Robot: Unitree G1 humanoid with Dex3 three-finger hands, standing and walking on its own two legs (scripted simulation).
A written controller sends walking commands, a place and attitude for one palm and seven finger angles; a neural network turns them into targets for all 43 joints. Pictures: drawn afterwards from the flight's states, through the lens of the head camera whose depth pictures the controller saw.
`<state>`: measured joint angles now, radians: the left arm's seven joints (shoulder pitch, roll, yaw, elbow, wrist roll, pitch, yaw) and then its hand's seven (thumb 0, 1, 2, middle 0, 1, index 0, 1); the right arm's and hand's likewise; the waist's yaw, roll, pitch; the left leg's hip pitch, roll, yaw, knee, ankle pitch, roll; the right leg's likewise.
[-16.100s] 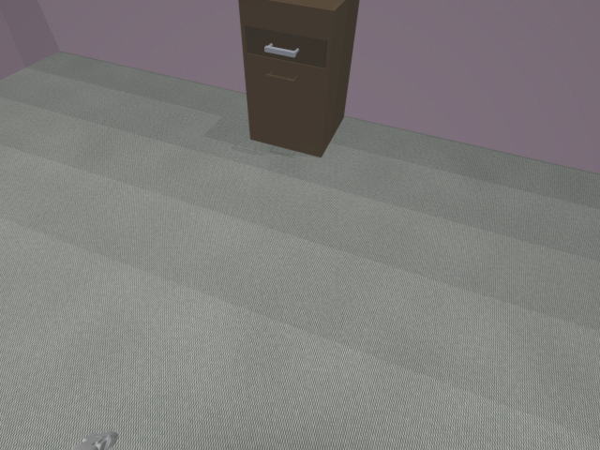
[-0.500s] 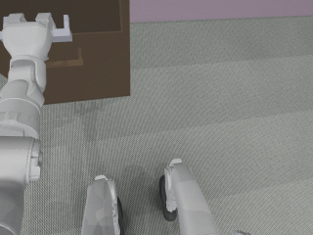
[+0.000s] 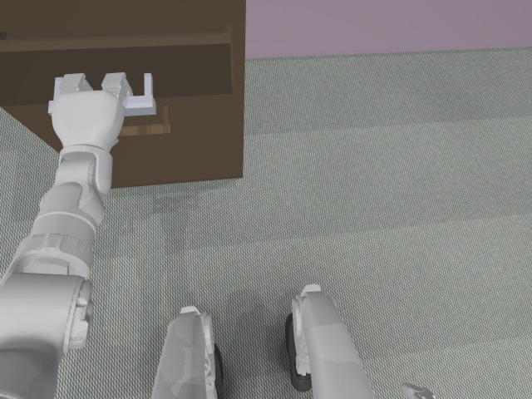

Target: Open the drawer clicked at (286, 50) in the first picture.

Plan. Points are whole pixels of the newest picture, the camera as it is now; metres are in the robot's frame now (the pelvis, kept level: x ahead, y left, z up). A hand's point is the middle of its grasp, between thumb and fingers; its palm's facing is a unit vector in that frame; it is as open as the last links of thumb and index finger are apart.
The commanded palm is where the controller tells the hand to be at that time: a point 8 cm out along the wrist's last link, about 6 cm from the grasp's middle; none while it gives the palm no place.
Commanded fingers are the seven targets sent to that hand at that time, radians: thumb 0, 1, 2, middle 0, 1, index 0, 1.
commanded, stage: pull the drawer open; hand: left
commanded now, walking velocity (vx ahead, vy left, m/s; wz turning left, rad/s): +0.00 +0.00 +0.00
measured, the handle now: (104, 95) +0.57 +0.21 -0.03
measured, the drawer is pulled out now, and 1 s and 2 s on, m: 0.03 0.11 0.19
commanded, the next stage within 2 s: none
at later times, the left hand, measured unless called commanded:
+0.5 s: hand (107, 162) +0.47 +0.21 -0.06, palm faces -0.04 -0.03 -1.00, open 5.5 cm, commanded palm +0.44 +0.19 -0.01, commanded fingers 0.00 0.90 0.90 -0.40 -1.35 -0.40 -1.35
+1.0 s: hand (107, 187) +0.43 +0.20 -0.06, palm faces -0.03 -0.04 -1.00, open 5.5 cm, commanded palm +0.39 +0.20 -0.01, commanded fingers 0.00 0.90 0.90 -0.40 -1.35 -0.40 -1.35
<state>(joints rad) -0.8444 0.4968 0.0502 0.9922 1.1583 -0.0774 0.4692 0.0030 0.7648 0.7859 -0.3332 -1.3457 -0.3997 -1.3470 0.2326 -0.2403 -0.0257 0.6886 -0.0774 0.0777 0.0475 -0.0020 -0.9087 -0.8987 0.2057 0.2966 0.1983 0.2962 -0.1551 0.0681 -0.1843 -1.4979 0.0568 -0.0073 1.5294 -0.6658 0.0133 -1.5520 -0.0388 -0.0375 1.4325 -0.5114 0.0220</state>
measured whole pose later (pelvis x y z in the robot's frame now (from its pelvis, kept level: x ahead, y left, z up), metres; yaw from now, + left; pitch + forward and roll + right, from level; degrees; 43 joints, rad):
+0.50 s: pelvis +0.00 -0.01 +0.01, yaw +1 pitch +34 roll -2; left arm -0.70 0.41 0.02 0.96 1.16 -0.07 0.55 0.01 0.76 0.78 -0.34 -1.35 -0.40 -1.35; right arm 0.21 -0.24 -0.05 0.70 -0.08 0.09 0.05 0.00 -0.91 -0.90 0.20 0.30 0.20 0.30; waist -0.11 0.06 -0.20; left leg -1.41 0.05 0.00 1.48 -0.65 0.00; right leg -1.48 -0.04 -0.03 1.41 -0.52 0.01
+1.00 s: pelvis +0.00 -0.01 +0.02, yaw +1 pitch +32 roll -1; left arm -0.58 0.37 0.02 0.90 1.17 -0.09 0.60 0.01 0.76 0.79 -0.33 -1.35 -0.40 -1.35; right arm 0.18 -0.24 -0.06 0.70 -0.08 0.08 0.03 0.00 -0.91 -0.90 0.20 0.30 0.20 0.30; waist -0.08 0.05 -0.21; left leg -1.38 0.05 0.01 1.46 -0.64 0.00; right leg -1.46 -0.05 -0.02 1.41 -0.51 0.01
